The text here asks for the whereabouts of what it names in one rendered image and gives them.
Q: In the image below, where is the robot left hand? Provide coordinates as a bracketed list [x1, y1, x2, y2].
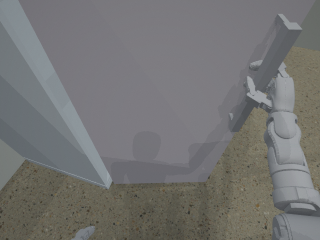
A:
[71, 226, 95, 240]

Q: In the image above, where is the handle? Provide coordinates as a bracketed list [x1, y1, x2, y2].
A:
[228, 14, 303, 132]

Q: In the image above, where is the fridge door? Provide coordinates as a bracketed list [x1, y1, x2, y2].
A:
[18, 0, 316, 184]

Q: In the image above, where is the right robot upper arm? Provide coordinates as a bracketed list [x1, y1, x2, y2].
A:
[272, 213, 320, 240]

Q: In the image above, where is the robot right hand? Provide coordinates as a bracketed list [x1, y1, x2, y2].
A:
[243, 60, 295, 116]

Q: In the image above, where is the robot right forearm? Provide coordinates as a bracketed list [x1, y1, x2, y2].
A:
[263, 111, 320, 217]

